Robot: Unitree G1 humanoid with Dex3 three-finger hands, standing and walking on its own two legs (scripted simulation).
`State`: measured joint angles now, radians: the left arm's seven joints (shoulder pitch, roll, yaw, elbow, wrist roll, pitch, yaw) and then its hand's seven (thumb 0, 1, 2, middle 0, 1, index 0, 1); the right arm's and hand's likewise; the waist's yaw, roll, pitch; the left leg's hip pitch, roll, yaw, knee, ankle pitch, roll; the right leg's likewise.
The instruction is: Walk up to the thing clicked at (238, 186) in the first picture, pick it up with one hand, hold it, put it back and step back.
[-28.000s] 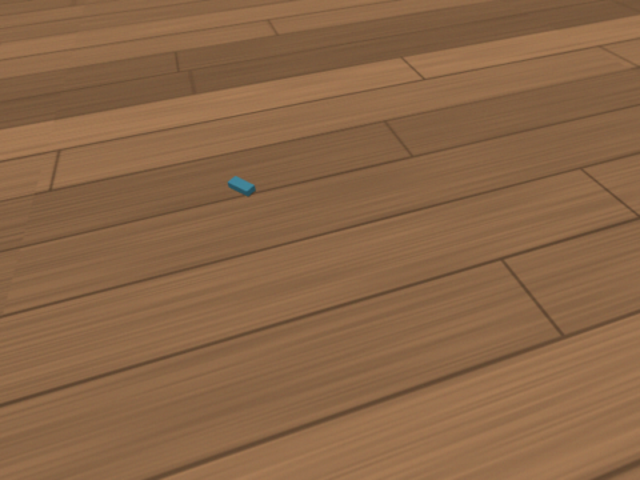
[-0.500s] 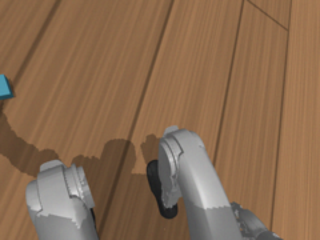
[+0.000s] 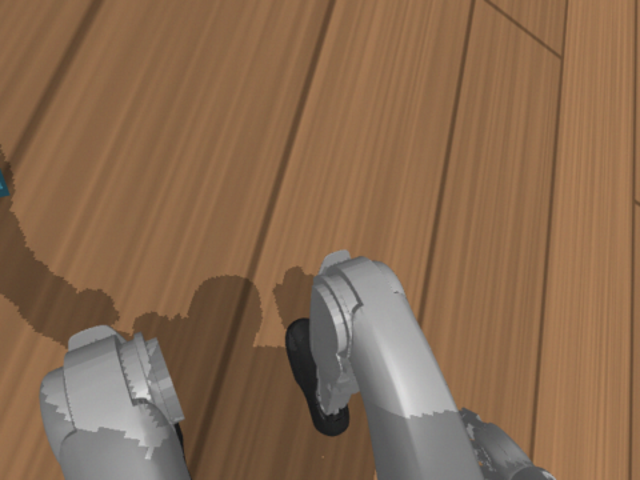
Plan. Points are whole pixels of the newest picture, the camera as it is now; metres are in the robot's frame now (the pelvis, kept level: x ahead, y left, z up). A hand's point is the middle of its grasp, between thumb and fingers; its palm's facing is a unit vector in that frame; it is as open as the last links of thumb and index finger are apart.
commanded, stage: approach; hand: left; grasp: from above
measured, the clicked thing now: out of the picture +0.51 +0.36 -0.30
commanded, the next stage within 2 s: close in in 0.44 s
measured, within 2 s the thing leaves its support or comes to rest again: neither
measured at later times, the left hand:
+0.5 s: hand out of the picture +0.48 +0.36 -0.19, palm faces -0.49 -0.13 -0.86, open 14.0 cm
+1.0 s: hand out of the picture +0.49 +0.35 -0.22, palm faces -0.47 -0.12 -0.87, open 14.1 cm
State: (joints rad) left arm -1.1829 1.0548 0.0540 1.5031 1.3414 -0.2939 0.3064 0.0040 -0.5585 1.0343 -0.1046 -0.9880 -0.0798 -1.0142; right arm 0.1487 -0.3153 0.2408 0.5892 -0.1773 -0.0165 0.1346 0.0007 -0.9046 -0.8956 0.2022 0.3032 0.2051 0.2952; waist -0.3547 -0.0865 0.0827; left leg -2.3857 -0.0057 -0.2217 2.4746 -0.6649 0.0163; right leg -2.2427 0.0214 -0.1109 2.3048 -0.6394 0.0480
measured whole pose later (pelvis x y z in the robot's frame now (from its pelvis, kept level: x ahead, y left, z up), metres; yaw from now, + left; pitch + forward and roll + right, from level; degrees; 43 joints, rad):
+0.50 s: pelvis +0.00 +0.00 +0.00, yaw +0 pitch +31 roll -14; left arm -1.12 1.08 0.10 1.44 1.26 -0.27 0.21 0.01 -0.51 0.98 -0.15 -0.94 -0.13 -0.97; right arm 0.16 -0.34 0.27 0.56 -0.16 0.01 0.12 0.00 -0.91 -0.90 0.20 0.30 0.21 0.30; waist -0.34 -0.08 0.14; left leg -2.37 0.00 -0.23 2.47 -0.66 0.00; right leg -2.24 0.03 -0.11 2.30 -0.63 0.06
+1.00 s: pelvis +0.00 +0.00 +0.00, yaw -1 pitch +30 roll -16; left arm -1.18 1.13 0.08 1.60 1.34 -0.26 0.36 0.01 -0.52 1.01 -0.13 -0.92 -0.10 -0.95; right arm 0.15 -0.33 0.32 0.53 -0.19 -0.03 0.12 0.00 -0.90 -0.90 0.20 0.30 0.20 0.30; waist -0.41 -0.11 0.15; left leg -2.38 0.01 -0.24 2.49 -0.67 0.02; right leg -2.24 0.04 -0.13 2.30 -0.63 0.05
